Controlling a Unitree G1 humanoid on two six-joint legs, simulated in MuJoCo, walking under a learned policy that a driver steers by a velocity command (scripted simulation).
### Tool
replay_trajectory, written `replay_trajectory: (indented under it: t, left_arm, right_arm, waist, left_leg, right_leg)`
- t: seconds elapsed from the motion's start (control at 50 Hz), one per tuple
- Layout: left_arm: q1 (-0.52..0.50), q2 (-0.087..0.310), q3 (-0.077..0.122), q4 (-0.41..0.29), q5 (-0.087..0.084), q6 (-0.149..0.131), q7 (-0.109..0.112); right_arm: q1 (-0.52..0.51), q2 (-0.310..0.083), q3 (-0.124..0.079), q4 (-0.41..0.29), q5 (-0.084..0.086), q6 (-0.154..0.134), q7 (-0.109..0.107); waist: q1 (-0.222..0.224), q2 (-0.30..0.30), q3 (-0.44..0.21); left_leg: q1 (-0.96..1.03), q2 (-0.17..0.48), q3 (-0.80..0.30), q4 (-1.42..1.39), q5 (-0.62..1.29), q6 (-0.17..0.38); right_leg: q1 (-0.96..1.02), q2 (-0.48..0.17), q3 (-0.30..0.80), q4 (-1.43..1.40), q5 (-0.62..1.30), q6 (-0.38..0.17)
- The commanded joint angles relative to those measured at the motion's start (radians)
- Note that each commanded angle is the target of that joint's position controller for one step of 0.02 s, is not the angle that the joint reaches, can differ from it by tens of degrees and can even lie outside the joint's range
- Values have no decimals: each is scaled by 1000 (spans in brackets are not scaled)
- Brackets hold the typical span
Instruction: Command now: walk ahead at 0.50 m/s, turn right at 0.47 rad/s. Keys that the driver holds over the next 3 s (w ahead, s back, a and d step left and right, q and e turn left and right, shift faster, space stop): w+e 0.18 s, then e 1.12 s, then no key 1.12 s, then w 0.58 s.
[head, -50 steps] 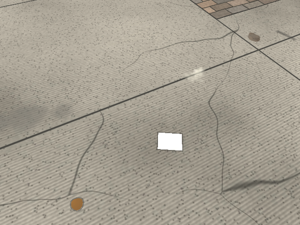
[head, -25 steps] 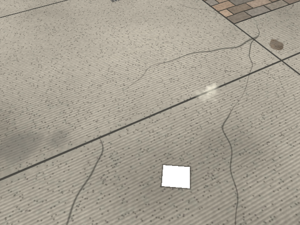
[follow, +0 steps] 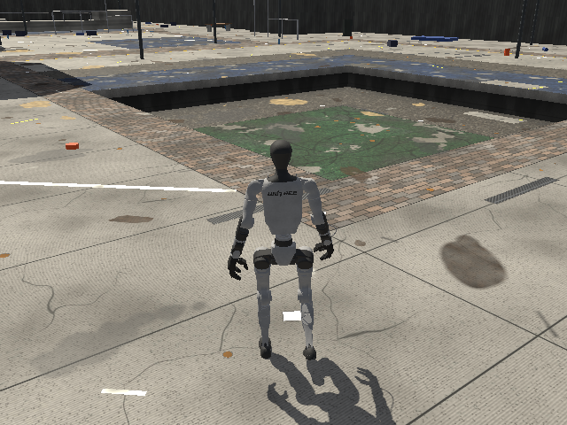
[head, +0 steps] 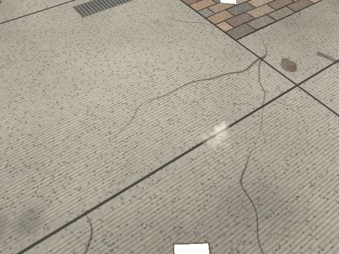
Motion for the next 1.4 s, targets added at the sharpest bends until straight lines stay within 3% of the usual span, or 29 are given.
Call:
replay_trajectory:
  t: [0.02, 0.1, 0.28, 0.32, 0.36, 0.38, 0.4, 0.42, 0.44, 0.46, 0.48, 0.52, 0.56, 0.68, 0.82, 0.88, 0.9, 0.92, 0.94, 0.96, 0.98, 1.02, 1.1, 1.22, 1.3, 1.32, 1.34, 1.36, 1.4]
  left_arm:
    - [7, 46, 26, -72, -3, 9, -1]
    - [-63, 28, 30, -124, 7, 41, -5]
    - [-304, 24, 18, -245, 31, 34, -62]
    - [-266, 61, 34, -259, 31, 40, -70]
    - [-85, 129, 70, -223, 26, 38, -68]
    - [12, 199, 99, -201, 29, 39, -47]
    - [-2, 300, 109, -204, 34, 47, -24]
    - [-25, 314, 101, -265, 54, 37, -36]
    - [-32, 249, 85, -284, 49, 35, -45]
    - [-95, 206, 74, -288, 31, 30, -42]
    - [-155, 171, 65, -296, 19, 30, -35]
    - [-205, 145, 56, -312, 36, 38, -23]
    - [-199, 162, 61, -318, 47, 38, -15]
    - [-184, 184, 66, -340, 28, 70, 20]
    - [-168, 180, 63, -358, 33, 95, 24]
    - [-191, 175, 58, -377, 20, 109, 26]
    - [-184, 156, 52, -384, 15, 113, 29]
    - [-130, 98, 37, -386, 22, 115, 27]
    - [-151, 137, 51, -426, 14, 103, 23]
    - [-123, 220, 74, -407, 33, 92, 15]
    - [-101, 238, 85, -377, 23, 96, 11]
    - [-85, 185, 77, -352, 22, 119, 16]
    - [-183, 118, 51, -411, 8, 125, 6]
    - [-202, 117, 43, -452, 17, 126, -21]
    - [-114, 127, 61, -430, 16, 132, -33]
    - [-73, 160, 74, -419, 18, 129, -23]
    - [-40, 283, 98, -438, 26, 123, -4]
    - [-52, 280, 85, -454, 60, 101, -11]
    - [-103, 200, 58, -429, 58, 70, -15]
  right_arm:
    - [52, -89, -22, -13, -10, -8, -4]
    - [73, -130, -38, 10, -9, -13, -20]
    - [129, -207, -58, 21, 15, 37, -55]
    - [109, -235, -68, 10, 34, 53, -61]
    - [70, -243, -72, -8, 49, 68, -62]
    - [107, -218, -63, -8, 34, 66, -56]
    - [167, -78, -23, -44, -41, 58, -46]
    - [251, -105, -15, -59, -14, 41, -33]
    - [138, -175, -32, -69, 26, 33, -28]
    - [70, -172, -30, -94, 35, 33, -34]
    - [62, -170, -32, -77, 17, 43, -49]
    - [66, -196, -45, -85, -1, 73, -62]
    - [78, -167, -42, -93, -6, 87, -66]
    - [2, -150, -34, -128, -5, 106, -74]
    - [-38, -157, -32, -159, 9, 77, -56]
    - [38, -163, -38, -145, 14, 63, -38]
    - [74, -192, -48, -136, 7, 62, -35]
    - [77, -261, -62, -145, -11, 70, -39]
    - [69, -300, -70, -147, -48, 82, -38]
    - [30, -247, -60, -178, -43, 82, -41]
    - [-9, -197, -48, -196, -29, 84, -47]
    - [-33, -169, -39, -207, -3, 92, -53]
    - [27, -193, -47, -206, -11, 114, -63]
    - [26, -257, -73, -213, 8, 123, -47]
    - [18, -246, -73, -202, 41, 117, -39]
    - [81, -204, -62, -177, 32, 114, -33]
    - [86, -122, -30, -215, -28, 110, -23]
    - [2, -152, -38, -247, -17, 107, -32]
    - [-32, -202, -55, -237, 16, 117, -42]
  waist:
    - [-24, 143, -73]
    - [-12, 98, -15]
    - [-65, 93, 30]
    - [-29, 124, -13]
    - [72, 111, -108]
    - [112, 28, -170]
    - [2, -243, -236]
    - [-11, -222, -474]
    - [48, -49, -445]
    - [31, -16, -316]
    - [-1, 47, -228]
    - [-46, 4, -177]
    - [-58, -18, -183]
    - [-30, -58, -181]
    - [2, -120, -151]
    - [-47, -125, -157]
    - [-57, -95, -163]
    - [-16, 107, -187]
    - [-2, 358, -125]
    - [0, 273, -129]
    - [8, 194, -124]
    - [6, 153, -94]
    - [-52, 204, -80]
    - [-69, 240, -114]
    - [-12, 209, -116]
    - [-8, 107, -135]
    - [-32, -229, -171]
    - [19, -250, -198]
    - [11, -122, -145]
  left_leg:
    - [237, 267, -253, -292, 40, 132]
    - [208, 273, -118, -350, 137, 157]
    - [312, 260, 125, -236, 497, 106]
    - [363, 271, 132, -125, 675, 84]
    - [353, 235, 149, 140, 748, 39]
    - [224, 177, 161, 384, 526, -27]
    - [-95, 51, 136, 715, -441, -84]
    - [-276, -66, -86, 971, -632, -110]
    - [-326, -22, -173, 989, -528, -87]
    - [-369, 8, -161, 922, -419, -70]
    - [-346, 50, -164, 849, -345, -74]
    - [-232, 69, -174, 752, -285, -69]
    - [-190, 48, -163, 676, -263, -74]
    - [-220, 12, -187, 461, -141, -110]
    - [-126, -33, -197, 226, -170, -97]
    - [28, -43, -172, -19, -78, -63]
    - [139, 20, -196, -110, 22, -40]
    - [261, 240, -370, -140, 151, 42]
    - [238, 385, -600, -181, 336, 215]
    - [226, 421, -586, -162, 381, 260]
    - [219, 355, -462, -134, 378, 216]
    - [231, 265, -323, -111, 342, 154]
    - [279, 236, -205, -140, 330, 176]
    - [250, 290, -133, -130, 308, 180]
    - [193, 281, -74, -1, 219, 99]
    - [79, 235, -12, 120, 105, 28]
    - [-205, 111, 80, 448, -390, -78]
    - [-319, 28, -48, 646, -556, -105]
    - [-312, 62, -116, 717, -426, -85]
  right_leg:
    - [-219, -117, 51, 21, 106, -6]
    - [-295, -130, 54, -84, 218, 11]
    - [-215, -58, -104, -496, 396, 5]
    - [-143, -12, -135, -522, 302, -25]
    - [76, 64, -165, -630, 329, -75]
    - [285, 48, -91, -704, 565, -114]
    - [539, -182, 217, -593, 1091, -199]
    - [715, -372, 642, -690, 958, -433]
    - [661, -323, 563, -761, 829, -383]
    - [542, -271, 446, -784, 698, -326]
    - [403, -223, 375, -805, 618, -276]
    - [207, -180, 320, -844, 571, -248]
    - [147, -155, 288, -849, 626, -244]
    - [135, -105, 321, -857, 317, -196]
    - [169, -90, 431, -812, 268, -174]
    - [173, -57, 456, -744, 382, -136]
    - [115, -15, 426, -692, 318, -95]
    - [-12, 88, 286, -492, 9, -37]
    - [-217, 213, 107, -299, -250, 18]
    - [-239, 134, 125, -93, -223, 57]
    - [-234, 119, 113, -19, -154, 75]
    - [-267, 99, 84, 69, -59, 114]
    - [-271, 53, -5, -77, 17, 148]
    - [-55, 12, -91, -374, 12, 115]
    - [149, 51, -135, -699, 200, 28]
    - [311, 26, -56, -785, 356, -11]
    - [512, -263, 318, -778, 778, -117]
    - [411, -391, 441, -785, 857, -309]
    - [336, -273, 277, -805, 673, -242]
Next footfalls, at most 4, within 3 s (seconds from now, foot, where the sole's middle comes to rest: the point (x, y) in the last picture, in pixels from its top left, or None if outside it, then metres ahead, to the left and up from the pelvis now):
0.38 right None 0.34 -0.16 -0.77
0.90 left None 0.43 0.03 -0.77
1.32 right None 0.24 -0.17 -0.77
1.72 left None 0.42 -0.02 -0.77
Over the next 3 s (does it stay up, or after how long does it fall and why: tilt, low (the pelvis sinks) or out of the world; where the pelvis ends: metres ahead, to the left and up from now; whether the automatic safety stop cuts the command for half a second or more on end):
stays up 0.40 -0.21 0.00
